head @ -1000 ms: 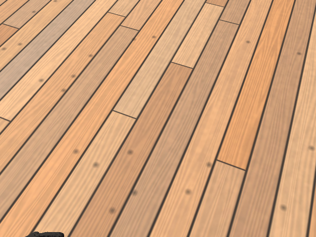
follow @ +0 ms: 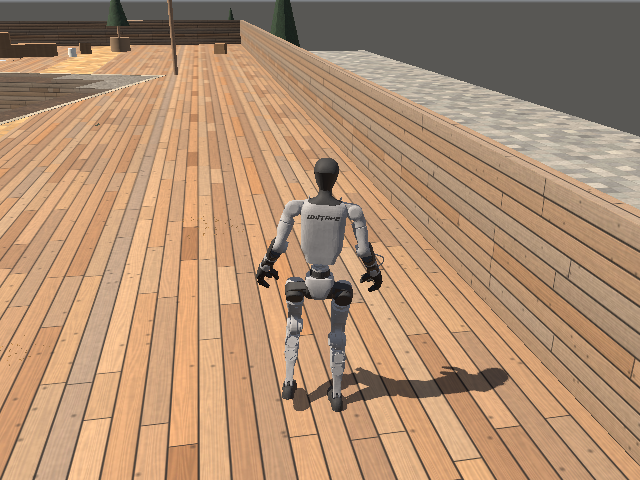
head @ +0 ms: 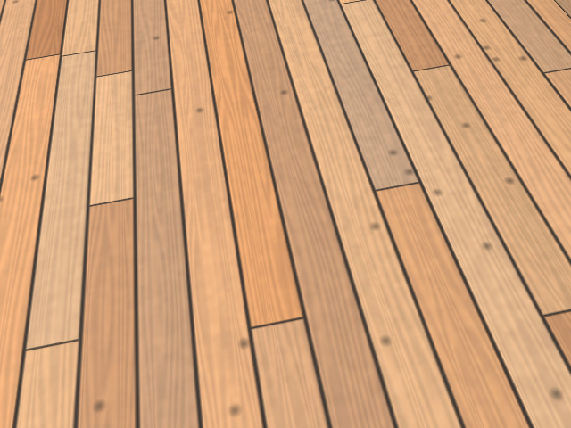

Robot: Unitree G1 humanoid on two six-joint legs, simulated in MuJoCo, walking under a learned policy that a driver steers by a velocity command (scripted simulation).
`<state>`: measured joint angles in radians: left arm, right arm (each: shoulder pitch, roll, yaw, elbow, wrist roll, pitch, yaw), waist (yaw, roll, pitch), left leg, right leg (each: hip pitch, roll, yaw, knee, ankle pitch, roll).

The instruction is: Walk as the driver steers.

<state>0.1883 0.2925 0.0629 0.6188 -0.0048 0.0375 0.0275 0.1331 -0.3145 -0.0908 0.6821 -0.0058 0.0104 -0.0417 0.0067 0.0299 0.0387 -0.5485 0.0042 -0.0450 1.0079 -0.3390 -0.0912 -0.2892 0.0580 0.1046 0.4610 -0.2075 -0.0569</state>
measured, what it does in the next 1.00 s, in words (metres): steps on the spot: left foot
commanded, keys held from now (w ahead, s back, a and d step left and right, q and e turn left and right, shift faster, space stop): no key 1.00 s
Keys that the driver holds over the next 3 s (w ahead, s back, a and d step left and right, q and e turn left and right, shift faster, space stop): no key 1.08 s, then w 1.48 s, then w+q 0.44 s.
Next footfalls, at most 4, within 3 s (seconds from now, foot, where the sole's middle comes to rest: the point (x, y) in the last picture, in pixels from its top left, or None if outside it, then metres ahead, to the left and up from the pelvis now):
0.20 left None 0.06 0.15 -0.78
1.44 right None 0.14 -0.11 -0.78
1.92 left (283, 400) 0.51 0.09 -0.78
2.46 right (380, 290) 0.80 -0.16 -0.78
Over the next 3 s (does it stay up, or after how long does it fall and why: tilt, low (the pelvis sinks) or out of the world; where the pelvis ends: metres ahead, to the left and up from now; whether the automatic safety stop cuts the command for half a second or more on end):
stays up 0.93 -0.03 -0.02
